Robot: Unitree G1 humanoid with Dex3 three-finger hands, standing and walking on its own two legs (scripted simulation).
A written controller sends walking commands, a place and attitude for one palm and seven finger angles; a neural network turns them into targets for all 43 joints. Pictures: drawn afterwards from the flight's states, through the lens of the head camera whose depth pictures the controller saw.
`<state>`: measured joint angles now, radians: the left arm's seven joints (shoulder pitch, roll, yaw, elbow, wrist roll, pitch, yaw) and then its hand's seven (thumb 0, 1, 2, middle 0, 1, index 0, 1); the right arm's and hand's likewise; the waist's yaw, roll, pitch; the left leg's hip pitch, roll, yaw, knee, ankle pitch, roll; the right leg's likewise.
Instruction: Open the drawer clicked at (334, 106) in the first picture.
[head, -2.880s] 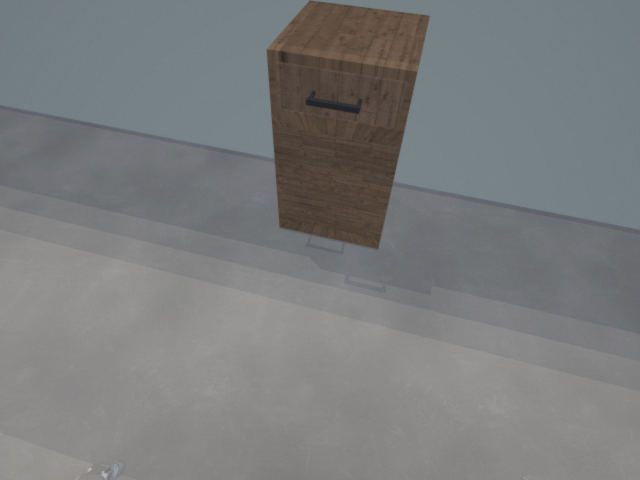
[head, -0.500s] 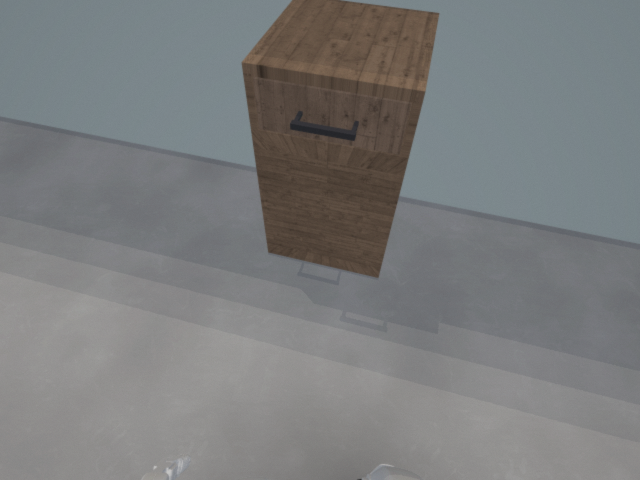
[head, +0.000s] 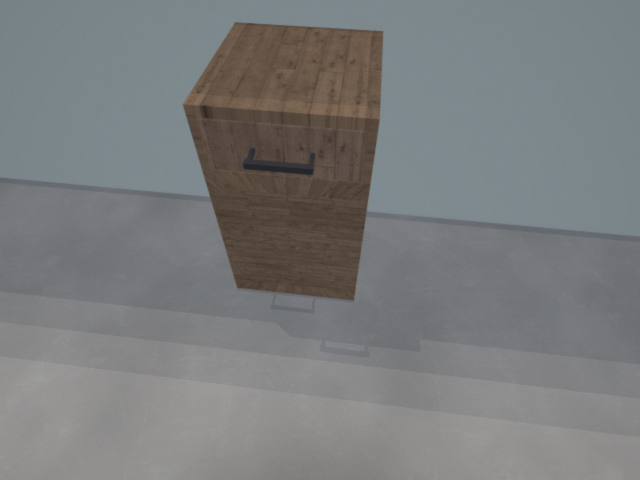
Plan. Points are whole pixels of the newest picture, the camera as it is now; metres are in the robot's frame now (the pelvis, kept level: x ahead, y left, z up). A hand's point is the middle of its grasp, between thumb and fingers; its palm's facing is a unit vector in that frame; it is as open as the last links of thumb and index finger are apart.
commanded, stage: take the last steps up to it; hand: left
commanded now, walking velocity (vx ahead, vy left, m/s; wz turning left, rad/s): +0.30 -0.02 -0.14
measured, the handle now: (280, 161) +0.78 +0.15 -0.11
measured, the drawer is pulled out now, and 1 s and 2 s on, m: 0.00 0.00 0.00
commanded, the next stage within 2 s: come to a stop and stand still in 0.82 s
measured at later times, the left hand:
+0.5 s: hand out of the picture +0.12 +0.18 -0.17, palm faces -0.04 -0.99 -0.15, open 7.4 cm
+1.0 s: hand (264, 397) +0.26 +0.11 -0.16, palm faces -0.01 -0.98 -0.20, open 7.2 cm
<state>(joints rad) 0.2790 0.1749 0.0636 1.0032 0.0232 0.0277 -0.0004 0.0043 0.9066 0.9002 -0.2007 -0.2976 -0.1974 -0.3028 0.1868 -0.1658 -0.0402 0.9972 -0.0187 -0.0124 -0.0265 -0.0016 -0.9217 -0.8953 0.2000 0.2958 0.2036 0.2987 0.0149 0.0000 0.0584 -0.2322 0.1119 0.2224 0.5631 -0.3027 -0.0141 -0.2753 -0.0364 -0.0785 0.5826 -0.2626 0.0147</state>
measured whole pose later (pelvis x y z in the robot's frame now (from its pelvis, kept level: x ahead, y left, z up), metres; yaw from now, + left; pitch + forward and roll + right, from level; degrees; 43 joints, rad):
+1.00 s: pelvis +0.22 -0.06 +0.01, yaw -4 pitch +0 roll -1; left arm 0.27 0.14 0.05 1.07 0.03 -0.04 0.02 -0.01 0.94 0.90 -0.20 -0.30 -0.20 -0.30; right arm 0.24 -0.17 -0.05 1.05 -0.02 -0.02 -0.02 0.01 -0.92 -0.90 0.19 0.29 0.20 0.30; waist 0.00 0.03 0.02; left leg -0.44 0.10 0.08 0.81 -0.30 -0.01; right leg -0.18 0.01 -0.18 0.38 -0.21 -0.06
